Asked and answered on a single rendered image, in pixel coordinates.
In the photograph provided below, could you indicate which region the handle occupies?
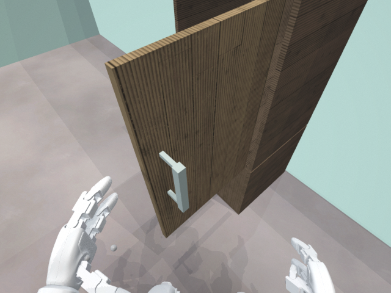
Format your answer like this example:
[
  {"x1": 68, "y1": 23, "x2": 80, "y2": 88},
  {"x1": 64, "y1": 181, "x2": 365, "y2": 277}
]
[{"x1": 159, "y1": 151, "x2": 189, "y2": 213}]

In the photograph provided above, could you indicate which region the left robot hand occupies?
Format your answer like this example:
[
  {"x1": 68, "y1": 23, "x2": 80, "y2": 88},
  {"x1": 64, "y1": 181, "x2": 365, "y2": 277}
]
[{"x1": 46, "y1": 176, "x2": 130, "y2": 293}]

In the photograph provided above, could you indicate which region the right robot hand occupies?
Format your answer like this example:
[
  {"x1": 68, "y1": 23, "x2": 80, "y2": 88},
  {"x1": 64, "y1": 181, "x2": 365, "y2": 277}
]
[{"x1": 286, "y1": 237, "x2": 335, "y2": 293}]

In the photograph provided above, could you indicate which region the cupboard door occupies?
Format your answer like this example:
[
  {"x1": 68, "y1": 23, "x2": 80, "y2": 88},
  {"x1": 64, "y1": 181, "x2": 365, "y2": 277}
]
[{"x1": 104, "y1": 0, "x2": 287, "y2": 238}]

